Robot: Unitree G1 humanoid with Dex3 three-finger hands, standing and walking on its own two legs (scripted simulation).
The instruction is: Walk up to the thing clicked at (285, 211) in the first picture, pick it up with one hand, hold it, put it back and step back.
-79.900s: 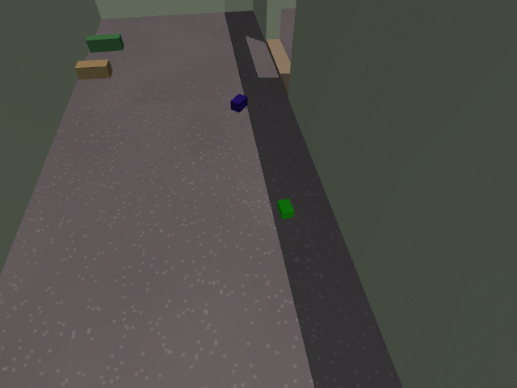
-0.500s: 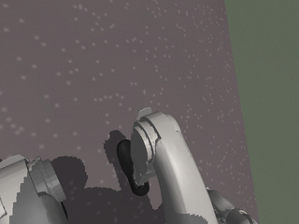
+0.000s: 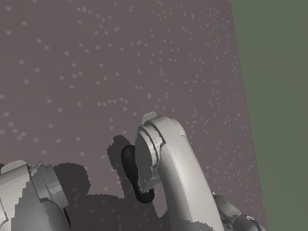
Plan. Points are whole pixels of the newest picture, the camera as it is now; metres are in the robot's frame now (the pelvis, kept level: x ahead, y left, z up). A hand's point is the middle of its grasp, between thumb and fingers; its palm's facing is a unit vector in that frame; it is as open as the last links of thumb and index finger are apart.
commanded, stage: close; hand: left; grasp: from above
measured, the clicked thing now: out of the picture +0.47 +0.35 -0.27
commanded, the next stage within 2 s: none
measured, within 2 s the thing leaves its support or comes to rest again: neither
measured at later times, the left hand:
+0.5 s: hand out of the picture +0.45 +0.34 -0.24, palm faces -0.51 -0.06 -0.86, open 9.5 cm
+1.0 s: hand out of the picture +0.45 +0.34 -0.24, palm faces -0.50 -0.07 -0.86, open 9.6 cm
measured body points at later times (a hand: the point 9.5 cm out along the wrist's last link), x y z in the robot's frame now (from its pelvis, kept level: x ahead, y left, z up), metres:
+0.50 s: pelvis +0.00 +0.00 +0.00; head +0.27 +0.15 +0.33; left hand +0.47 +0.34 -0.19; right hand +0.06 -0.26 -0.04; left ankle +0.05 +0.11 -0.26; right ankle +0.14 -0.14 -0.26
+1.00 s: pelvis +0.00 +0.00 +0.00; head +0.27 +0.15 +0.33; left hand +0.47 +0.34 -0.19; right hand +0.06 -0.26 -0.04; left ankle +0.05 +0.11 -0.26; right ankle +0.14 -0.14 -0.26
